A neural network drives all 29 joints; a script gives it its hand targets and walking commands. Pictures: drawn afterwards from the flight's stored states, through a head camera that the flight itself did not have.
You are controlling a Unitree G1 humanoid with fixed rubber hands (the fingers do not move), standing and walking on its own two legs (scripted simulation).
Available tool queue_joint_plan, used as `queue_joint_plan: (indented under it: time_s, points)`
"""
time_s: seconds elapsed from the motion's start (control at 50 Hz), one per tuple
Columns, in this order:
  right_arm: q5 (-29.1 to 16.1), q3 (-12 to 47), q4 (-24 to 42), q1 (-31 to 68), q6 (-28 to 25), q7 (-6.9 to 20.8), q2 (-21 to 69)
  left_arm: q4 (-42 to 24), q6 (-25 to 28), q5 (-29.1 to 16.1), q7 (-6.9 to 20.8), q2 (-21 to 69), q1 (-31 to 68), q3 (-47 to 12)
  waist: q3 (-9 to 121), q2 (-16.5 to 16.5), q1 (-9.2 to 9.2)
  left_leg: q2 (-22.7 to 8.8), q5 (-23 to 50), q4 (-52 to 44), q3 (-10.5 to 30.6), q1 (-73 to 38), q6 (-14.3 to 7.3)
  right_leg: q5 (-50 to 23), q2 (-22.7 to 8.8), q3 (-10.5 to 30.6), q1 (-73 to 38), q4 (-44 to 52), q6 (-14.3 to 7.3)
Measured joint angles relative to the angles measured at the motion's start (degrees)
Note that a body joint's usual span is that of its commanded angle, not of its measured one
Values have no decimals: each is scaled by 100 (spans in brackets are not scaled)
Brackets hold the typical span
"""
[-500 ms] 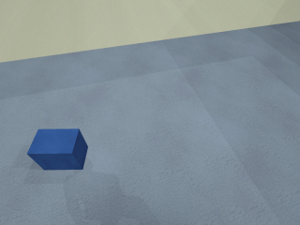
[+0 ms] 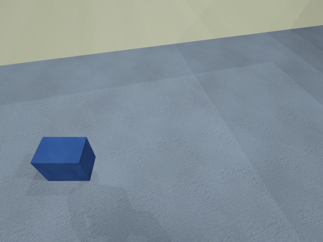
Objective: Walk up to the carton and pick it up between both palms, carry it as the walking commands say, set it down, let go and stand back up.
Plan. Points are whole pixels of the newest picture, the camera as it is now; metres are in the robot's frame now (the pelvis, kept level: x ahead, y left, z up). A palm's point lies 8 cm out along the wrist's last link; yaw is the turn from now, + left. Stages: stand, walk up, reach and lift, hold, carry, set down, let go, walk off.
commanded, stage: stand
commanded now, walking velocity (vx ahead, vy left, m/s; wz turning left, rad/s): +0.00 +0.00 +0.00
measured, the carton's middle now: (66, 159) +0.69 +0.60 -0.65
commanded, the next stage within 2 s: walk up in 0.20 s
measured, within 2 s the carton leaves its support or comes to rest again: neither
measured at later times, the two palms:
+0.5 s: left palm out of the picture -0.03 +0.22 -0.16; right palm out of the picture -0.02 -0.20 -0.16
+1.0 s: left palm out of the picture +0.11 +0.38 -0.14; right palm (196, 239) +0.15 -0.08 -0.13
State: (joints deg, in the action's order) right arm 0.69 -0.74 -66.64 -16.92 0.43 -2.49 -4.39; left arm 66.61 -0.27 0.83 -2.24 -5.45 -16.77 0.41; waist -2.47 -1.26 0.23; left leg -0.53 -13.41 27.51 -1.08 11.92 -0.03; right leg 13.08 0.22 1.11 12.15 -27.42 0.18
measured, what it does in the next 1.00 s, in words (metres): steps to the left, turning left: left foot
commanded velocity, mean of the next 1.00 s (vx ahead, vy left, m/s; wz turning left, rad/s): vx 0.21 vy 0.05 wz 0.31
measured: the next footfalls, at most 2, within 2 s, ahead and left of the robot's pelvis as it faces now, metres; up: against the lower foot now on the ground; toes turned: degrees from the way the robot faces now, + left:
left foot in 0.78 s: +0.02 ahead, +0.22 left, +0.00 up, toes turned +22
right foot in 1.16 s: +0.38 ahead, +0.09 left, +0.00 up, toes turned +15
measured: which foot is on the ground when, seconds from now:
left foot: down 0.00-0.50, up 0.52-0.76, down 0.78-1.00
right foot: down 0.00-0.76, up 0.78-1.00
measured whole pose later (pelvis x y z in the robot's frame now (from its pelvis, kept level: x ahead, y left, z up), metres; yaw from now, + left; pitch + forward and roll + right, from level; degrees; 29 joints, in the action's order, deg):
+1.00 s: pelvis +0.10 +0.12 +0.00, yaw +21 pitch +2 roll -1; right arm 1.6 -2.5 -57.7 -21.8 -2.9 0.9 -4.3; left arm 54.3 2.3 1.9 3.2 -13.5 -7.2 4.0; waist -0.5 -3.9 -2.0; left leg -1.2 -19.4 24.9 -0.4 7.8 0.0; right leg 16.2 -7.3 -6.6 33.7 -55.6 2.8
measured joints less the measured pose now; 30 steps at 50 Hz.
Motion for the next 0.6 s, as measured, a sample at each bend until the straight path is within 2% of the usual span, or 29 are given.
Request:
queue_joint_plan:
  time_s: [0.4,0.46,0.52,0.56,0.6]
  points:
    - [-12,-24,86,-62,6,35,-23,-41,1,-21,-9,31,-57,1,38,63,-34,49,58,-44,-29,52,-42,-42,-53,25,68,12,50]
    - [25,-159,397,-176,87,131,-3,-205,-22,-26,-86,-70,69,109,-65,74,-90,130,-100,442,208,399,-39,196,-142,-227,285,-424,63]
    - [90,-276,646,-189,216,201,-91,-418,25,22,-158,-209,189,205,-150,172,-26,149,-435,1148,471,867,-1,421,-177,-548,479,-783,31]
    - [169,-362,797,-150,279,230,-202,-523,57,91,-209,-292,262,254,-199,234,8,81,-939,2259,377,1343,88,547,-236,-808,539,-949,8]
    - [256,-469,949,-47,403,349,-349,-586,74,138,-277,-376,245,301,-176,222,28,-20,-933,3366,276,1772,192,658,-360,-1006,547,-1035,38]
